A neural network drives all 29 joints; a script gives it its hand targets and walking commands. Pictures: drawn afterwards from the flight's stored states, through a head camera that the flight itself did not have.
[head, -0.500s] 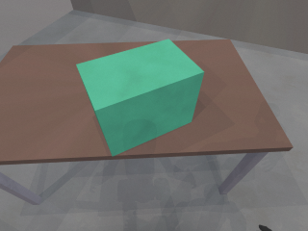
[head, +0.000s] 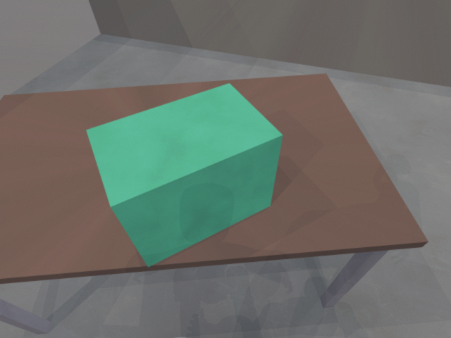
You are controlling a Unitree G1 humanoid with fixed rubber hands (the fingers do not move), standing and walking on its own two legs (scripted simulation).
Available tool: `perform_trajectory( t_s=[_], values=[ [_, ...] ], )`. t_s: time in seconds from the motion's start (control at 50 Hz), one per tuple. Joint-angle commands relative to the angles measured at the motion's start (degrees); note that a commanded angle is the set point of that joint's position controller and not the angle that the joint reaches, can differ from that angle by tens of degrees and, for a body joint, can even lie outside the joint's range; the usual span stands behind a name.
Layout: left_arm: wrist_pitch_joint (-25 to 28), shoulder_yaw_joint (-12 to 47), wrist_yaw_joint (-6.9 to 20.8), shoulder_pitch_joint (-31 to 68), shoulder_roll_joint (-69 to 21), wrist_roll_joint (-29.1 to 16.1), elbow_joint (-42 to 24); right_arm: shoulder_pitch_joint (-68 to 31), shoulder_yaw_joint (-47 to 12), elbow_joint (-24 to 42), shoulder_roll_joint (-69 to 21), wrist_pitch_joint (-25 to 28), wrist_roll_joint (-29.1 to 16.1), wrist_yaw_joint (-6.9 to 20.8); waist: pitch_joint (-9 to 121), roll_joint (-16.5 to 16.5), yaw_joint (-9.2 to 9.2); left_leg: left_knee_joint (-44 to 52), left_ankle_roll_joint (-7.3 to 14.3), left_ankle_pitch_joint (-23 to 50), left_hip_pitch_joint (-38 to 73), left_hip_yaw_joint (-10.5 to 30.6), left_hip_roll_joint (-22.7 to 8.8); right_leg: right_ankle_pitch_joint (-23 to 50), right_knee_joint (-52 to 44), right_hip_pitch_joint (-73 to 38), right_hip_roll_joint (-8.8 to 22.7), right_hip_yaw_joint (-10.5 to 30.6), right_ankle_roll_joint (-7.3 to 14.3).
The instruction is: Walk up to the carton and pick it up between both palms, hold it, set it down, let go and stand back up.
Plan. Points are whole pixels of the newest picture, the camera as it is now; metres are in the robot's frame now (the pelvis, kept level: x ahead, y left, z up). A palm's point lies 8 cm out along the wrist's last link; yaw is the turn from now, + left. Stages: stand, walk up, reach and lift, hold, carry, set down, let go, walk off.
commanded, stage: walk up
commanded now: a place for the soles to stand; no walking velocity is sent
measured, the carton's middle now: (189, 172) +0.46 +0.06 +0.01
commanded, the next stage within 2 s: none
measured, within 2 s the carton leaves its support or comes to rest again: neither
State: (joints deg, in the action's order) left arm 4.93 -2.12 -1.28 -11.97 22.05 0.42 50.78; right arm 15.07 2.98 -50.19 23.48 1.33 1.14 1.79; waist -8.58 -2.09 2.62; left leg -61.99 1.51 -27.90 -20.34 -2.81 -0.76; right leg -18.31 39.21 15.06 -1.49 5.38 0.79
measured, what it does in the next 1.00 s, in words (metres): steps on the spot: left foot, then right foot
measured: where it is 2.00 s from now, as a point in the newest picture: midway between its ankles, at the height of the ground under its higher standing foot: outside the picture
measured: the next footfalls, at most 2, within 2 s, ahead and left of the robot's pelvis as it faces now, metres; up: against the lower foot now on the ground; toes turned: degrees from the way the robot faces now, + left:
left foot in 0.18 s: +0.11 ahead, +0.15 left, +0.00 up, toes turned +4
right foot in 0.64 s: +0.10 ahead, -0.10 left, +0.00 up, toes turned +6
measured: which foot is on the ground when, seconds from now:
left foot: up 0.00-0.16, down 0.18-1.00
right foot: down 0.00-0.20, up 0.22-0.62, down 0.64-1.00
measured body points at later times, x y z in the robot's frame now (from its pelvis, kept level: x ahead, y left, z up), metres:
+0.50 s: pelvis +0.03 +0.06 +0.00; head +0.07 +0.10 +0.45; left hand +0.10 +0.36 -0.15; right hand +0.10 -0.28 -0.08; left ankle +0.08 +0.15 -0.72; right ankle +0.03 -0.09 -0.68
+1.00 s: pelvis +0.02 +0.04 -0.01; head +0.05 +0.02 +0.44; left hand +0.09 +0.37 -0.11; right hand +0.10 -0.28 -0.13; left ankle +0.04 +0.15 -0.72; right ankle +0.06 -0.10 -0.71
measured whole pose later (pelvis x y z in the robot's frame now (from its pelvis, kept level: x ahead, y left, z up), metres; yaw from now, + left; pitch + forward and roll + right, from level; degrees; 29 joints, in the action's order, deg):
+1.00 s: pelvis +0.02 +0.04 -0.01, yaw +2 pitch -4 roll +0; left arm 1.1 -2.1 -1.2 -11.6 22.1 1.0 53.8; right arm 11.3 3.0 -51.3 23.5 0.0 1.1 1.1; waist -8.2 -2.4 2.2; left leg -41.2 1.2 -20.5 -17.3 -3.1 -0.7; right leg -27.6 45.4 20.7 -0.2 5.5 -0.6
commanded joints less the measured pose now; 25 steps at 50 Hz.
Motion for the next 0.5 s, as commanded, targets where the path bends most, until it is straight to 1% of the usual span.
perform_trajectory(
  t_s=[0.0, 0.02, 0.04, 0.06, 0.08, 0.1, 0.12, 0.14, 0.16, 0.18, 0.2, 0.22, 0.24, 0.26, 0.28, 0.3, 0.32, 0.34, 0.36, 0.38, 0.4, 0.42, 0.44, 0.46, 0.48],
  values=[
    [0.57, -5.75, -1.03, -5.49, 19.33, -0.26, -3.9, 0.99, 5.0, 6.46, 12.52, -0.91, 0.59, 0.63, 2.89, 10.22, -3.17, 4.14, -0.93, 1.84, -9.99, 7.58, -2.91, 8.84, -15.3, -1.98, 15.76, 20.88, 13.56],
    [0.46, -5.48, -1.04, -5.61, 18.56, -0.13, -4.14, -0.35, 5.02, 6.83, 12.31, -0.91, 0.62, 0.5, 3.59, 12.45, -3.8, 6.36, -0.89, 1.14, -10.86, 7.09, -3.02, 12.81, -13.9, -3.57, 15.38, 20.09, 13.74],
    [0.25, -5.3, -0.94, -5.25, 18.33, 0.19, -4.91, -1.1, 5.25, 6.93, 12.29, -0.74, 0.04, 0.4, 4.27, 14.21, -4.12, 9.84, -1.01, -0.36, -9.81, 6.77, -3.0, 12.49, -13.05, -3.99, 14.64, 19.44, 13.84],
    [-0.03, -5.41, -0.99, -4.89, 18.62, 0.27, -4.63, -1.89, 5.09, 6.99, 12.66, -0.55, -0.02, 0.1, 4.94, 15.97, -4.34, 12.45, -1.37, -1.34, -10.0, 6.77, -2.79, 16.85, -11.37, -5.56, 15.12, 19.55, 14.24],
    [-0.16, -5.09, -1.11, -5.66, 18.41, 0.14, -4.55, -1.67, 5.04, 6.34, 12.43, -0.21, 0.08, -0.29, 5.31, 15.78, -4.36, 14.45, -1.39, -0.55, -8.57, 5.73, -2.36, 21.95, -10.65, -4.89, 15.97, 19.5, 14.49],
    [-0.5, -4.91, -1.01, -3.87, 18.51, 0.11, -4.88, 0.02, 5.18, 5.31, 12.59, 0.13, -0.33, -0.45, 7.46, 17.85, -3.66, 16.77, -1.53, 0.4, -4.1, 5.02, -2.49, 24.32, -8.43, -3.79, 14.98, 16.28, 13.64],
    [-1.06, -4.48, -1.04, -0.59, 17.91, 0.06, -5.75, 2.85, 4.99, 3.83, 11.89, 0.5, -0.56, -0.67, 8.42, 19.56, -1.82, 22.28, -1.3, 3.6, 2.64, 2.96, -1.33, 23.66, -6.4, -0.39, 12.37, 12.86, 11.67],
    [-1.56, -3.91, -0.91, 2.05, 15.75, -0.44, -6.16, 5.95, 5.16, 1.99, 11.09, 0.93, -0.31, -0.99, 9.26, 16.79, 1.0, 30.73, -0.86, 11.24, 9.43, 1.73, -0.96, 22.41, -2.48, 4.03, 10.7, 8.24, 8.86],
    [-2.17, -2.85, -1.26, 3.35, 13.55, -0.76, -6.75, 10.78, 5.68, 0.32, 11.97, 1.4, 0.4, -1.44, 9.56, 11.66, 3.67, 37.79, -1.15, 15.19, 16.75, 3.29, -1.2, 19.16, 5.78, 9.8, 7.84, 5.16, 5.84],
    [-2.45, -1.59, -1.43, 3.61, 7.72, -1.1, -8.19, 11.92, 6.57, 0.0, 17.33, 2.06, 1.13, -2.05, 9.52, -6.09, 4.52, 46.07, 0.05, 20.45, 17.79, 23.0, -13.79, 2.39, 20.55, 16.55, -1.3, 0.25, 1.61],
    [-3.47, -1.82, -2.02, 1.71, 10.22, -1.31, -6.81, 4.58, 6.33, 1.17, 18.88, 2.07, 0.15, -2.41, 7.24, 1.79, 0.84, 46.64, 1.45, 20.77, 13.8, 32.22, -21.11, -15.07, 21.4, 18.35, -4.3, 1.76, 0.48],
    [-3.86, -2.18, -2.22, -2.92, 13.15, -1.43, -4.69, -0.01, 5.99, 2.14, 18.26, 2.06, -0.3, -2.25, 8.0, 1.64, -0.37, 47.91, 2.88, 11.18, 10.83, 33.73, -23.41, -16.72, 22.88, 16.34, -1.76, 2.98, 0.78],
    [-4.22, -2.7, -2.03, -2.73, 15.78, -1.21, -3.3, -1.69, 5.59, 2.83, 16.1, 1.81, -0.36, -1.96, 5.59, 2.65, -0.28, 47.4, 2.06, 6.23, 7.6, 28.34, -21.09, -13.74, 24.24, 15.06, 0.41, 3.48, 1.28],
    [-4.27, -2.81, -1.57, -1.87, 15.42, -1.49, -3.17, -1.14, 4.83, 3.26, 13.91, 1.89, -0.05, -2.06, 3.5, 1.92, -0.29, 47.47, 1.85, 4.05, 6.55, 25.18, -17.8, -11.38, 23.14, 14.88, 0.6, 3.57, 1.27],
    [-4.09, -2.83, -1.18, -0.63, 14.39, -1.64, -3.41, 0.13, 4.71, 2.6, 13.53, 1.76, 0.15, -2.12, 1.95, -1.83, 0.58, 47.42, -0.4, 5.33, 7.0, 22.29, -15.19, -8.97, 21.75, 16.36, 0.83, 3.92, 0.75],
    [-4.0, -2.66, -0.77, -1.97, 13.3, -1.57, -2.77, -1.77, 4.43, 2.33, 12.75, 2.08, 0.36, -2.38, 3.12, -5.16, -0.31, 47.38, 0.47, 7.68, 8.37, 21.02, -14.35, -7.35, 20.39, 15.95, 1.06, 4.47, 0.21],
    [-4.11, -2.72, -0.72, -3.09, 13.94, -1.53, -1.76, -1.17, 4.26, 2.28, 12.6, 2.23, 0.0, -2.2, 4.26, -4.2, -0.29, 46.74, 0.11, 10.8, 10.9, 19.59, -13.57, -6.09, 19.39, 14.96, 1.07, 5.01, -0.25],
    [-3.98, -2.94, -0.67, -4.62, 13.92, -1.21, -1.52, -0.57, 4.29, 2.19, 12.15, 2.41, -0.13, -2.27, 6.83, -4.99, -0.66, 44.32, 0.98, 16.86, 14.68, 19.9, -14.44, -7.18, 18.39, 14.15, 0.77, 4.38, -0.66],
    [-3.99, -2.82, -0.83, -4.57, 13.77, -1.04, -1.6, 0.11, 4.18, 2.18, 11.73, 2.3, 0.03, -2.25, 8.94, -5.9, -0.5, 42.23, 0.8, 23.04, 19.56, 18.64, -14.57, -7.53, 16.93, 15.94, 0.76, 3.64, -0.77],
    [-3.96, -2.76, -0.8, -3.97, 13.85, -0.97, -1.23, 0.27, 3.72, 2.28, 11.32, 2.33, -0.18, -2.21, 11.24, -7.78, -0.28, 40.64, 1.24, 27.2, 21.53, 17.14, -13.88, -7.65, 15.35, 14.53, 1.49, 3.84, -1.38],
    [-3.82, -2.64, -0.89, -3.04, 13.77, -0.93, -1.16, 0.72, 4.0, 2.5, 10.81, 2.24, -0.07, -2.24, 10.87, -7.94, 0.04, 40.13, 2.23, 28.1, 20.94, 17.17, -14.14, -8.91, 14.24, 14.09, 1.88, 2.82, -1.14],
    [-3.82, -2.54, -0.77, -2.01, 13.27, -0.86, -1.57, 0.4, 3.92, 2.91, 10.8, 2.13, 0.0, -2.41, 11.09, -9.25, 0.48, 39.79, 3.75, 29.14, 22.52, 16.04, -14.04, -9.4, 12.49, 14.94, 1.82, 2.4, -1.07],
    [-3.75, -2.58, -0.78, -0.45, 13.47, -0.73, -1.34, 0.93, 3.83, 2.37, 11.34, 2.0, -0.07, -2.56, 11.3, -9.92, 0.91, 38.62, 5.23, 29.79, 22.52, 16.02, -14.27, -10.56, 11.33, 14.39, 2.29, 1.81, -1.19],
    [-3.55, -2.5, -0.77, 0.45, 13.16, -0.96, -0.98, 0.82, 3.58, 2.36, 10.92, 1.91, 0.05, -2.51, 10.23, -11.23, 0.25, 38.53, 6.5, 31.41, 20.58, 15.05, -13.7, -10.94, 9.45, 12.86, 2.76, 1.21, -1.21],
    [-3.19, -2.57, -0.88, -0.86, 12.88, -0.85, -1.0, -0.24, 3.55, 2.45, 11.79, 1.78, 0.25, -2.46, 10.76, -10.59, -0.1, 36.84, 8.8, 32.99, 18.73, 15.17, -14.77, -12.09, 7.06, 11.13, 3.05, -0.86, -1.05]
  ],
)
